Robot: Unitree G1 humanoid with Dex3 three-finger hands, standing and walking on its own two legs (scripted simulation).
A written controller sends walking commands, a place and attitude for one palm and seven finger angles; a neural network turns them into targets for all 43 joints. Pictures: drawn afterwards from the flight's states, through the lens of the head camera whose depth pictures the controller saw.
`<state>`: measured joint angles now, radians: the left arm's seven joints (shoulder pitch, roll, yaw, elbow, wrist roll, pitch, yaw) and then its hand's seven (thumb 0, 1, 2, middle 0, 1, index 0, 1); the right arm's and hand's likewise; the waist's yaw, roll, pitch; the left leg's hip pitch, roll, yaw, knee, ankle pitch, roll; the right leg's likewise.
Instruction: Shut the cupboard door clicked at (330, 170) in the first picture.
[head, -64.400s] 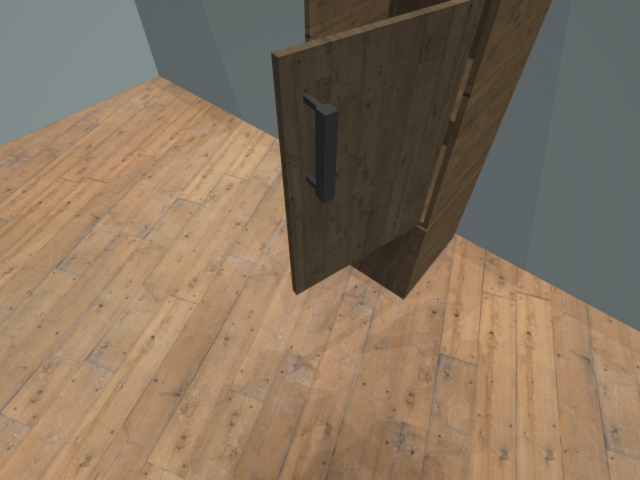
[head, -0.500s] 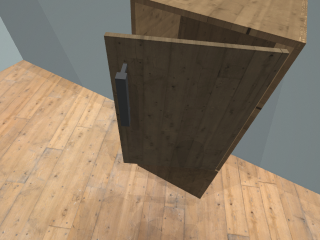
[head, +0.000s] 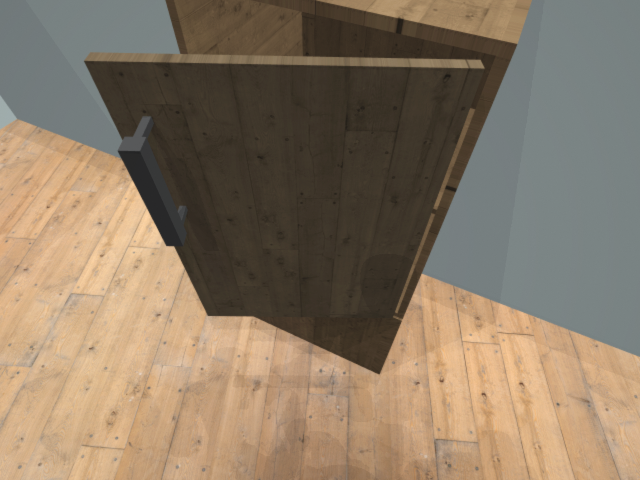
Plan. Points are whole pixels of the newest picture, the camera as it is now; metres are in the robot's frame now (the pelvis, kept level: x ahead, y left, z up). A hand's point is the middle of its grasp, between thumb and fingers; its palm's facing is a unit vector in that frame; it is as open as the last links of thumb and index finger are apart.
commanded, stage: come to a stop and stand still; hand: left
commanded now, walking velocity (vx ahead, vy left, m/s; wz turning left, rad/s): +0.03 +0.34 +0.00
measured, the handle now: (162, 186) +0.44 +0.23 +0.11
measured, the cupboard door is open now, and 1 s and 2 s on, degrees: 25 25 25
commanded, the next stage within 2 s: look again from close up in 0.84 s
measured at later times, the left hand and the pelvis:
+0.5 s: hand out of the picture +0.00 +0.22 -0.18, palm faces +0.04 -0.97 -0.24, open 7.4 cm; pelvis +0.01 +0.03 -0.01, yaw +0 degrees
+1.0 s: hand out of the picture +0.05 +0.21 -0.16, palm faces -0.05 -0.97 -0.22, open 7.3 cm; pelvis +0.02 +0.03 +0.01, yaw -2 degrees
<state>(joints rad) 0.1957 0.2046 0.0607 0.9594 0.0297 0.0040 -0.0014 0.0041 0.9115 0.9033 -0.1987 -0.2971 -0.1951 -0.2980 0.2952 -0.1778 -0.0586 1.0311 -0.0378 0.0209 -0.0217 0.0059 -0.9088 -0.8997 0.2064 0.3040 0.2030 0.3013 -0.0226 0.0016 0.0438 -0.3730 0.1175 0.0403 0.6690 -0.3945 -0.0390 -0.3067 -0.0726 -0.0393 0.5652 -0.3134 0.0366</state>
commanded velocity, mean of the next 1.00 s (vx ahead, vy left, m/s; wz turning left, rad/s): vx -0.01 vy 0.05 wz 0.00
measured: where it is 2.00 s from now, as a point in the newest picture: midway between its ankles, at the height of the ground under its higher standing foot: outside the picture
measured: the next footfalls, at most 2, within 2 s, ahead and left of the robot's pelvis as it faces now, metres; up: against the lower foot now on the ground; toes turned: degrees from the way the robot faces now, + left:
left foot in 0.32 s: +0.09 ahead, +0.08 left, +0.00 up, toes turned -1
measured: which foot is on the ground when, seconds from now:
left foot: up 0.00-0.30, down 0.32-1.00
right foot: down 0.00-1.00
